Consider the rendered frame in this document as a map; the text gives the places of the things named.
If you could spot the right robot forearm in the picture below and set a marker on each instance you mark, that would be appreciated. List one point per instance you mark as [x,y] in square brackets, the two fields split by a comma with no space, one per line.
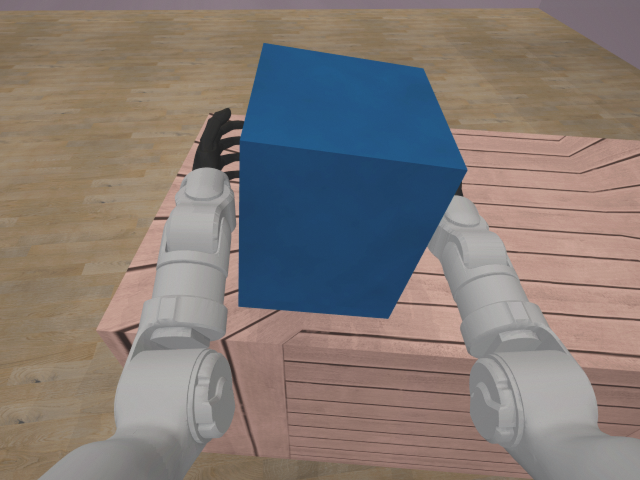
[495,311]

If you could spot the pedestal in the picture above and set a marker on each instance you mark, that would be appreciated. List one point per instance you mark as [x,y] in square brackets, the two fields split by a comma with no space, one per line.
[395,392]

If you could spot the left robot forearm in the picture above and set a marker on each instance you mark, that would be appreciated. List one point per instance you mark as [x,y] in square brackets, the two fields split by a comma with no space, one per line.
[186,310]

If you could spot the robot right upper arm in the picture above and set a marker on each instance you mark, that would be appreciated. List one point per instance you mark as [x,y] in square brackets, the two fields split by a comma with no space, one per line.
[539,406]

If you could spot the carton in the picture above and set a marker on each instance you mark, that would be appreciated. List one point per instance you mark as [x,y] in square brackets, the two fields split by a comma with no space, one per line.
[347,166]

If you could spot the robot left upper arm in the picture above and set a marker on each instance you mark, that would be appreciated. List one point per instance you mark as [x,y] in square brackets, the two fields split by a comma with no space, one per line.
[170,404]

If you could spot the robot left hand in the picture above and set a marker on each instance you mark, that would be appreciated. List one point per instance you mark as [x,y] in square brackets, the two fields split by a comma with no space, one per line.
[211,145]

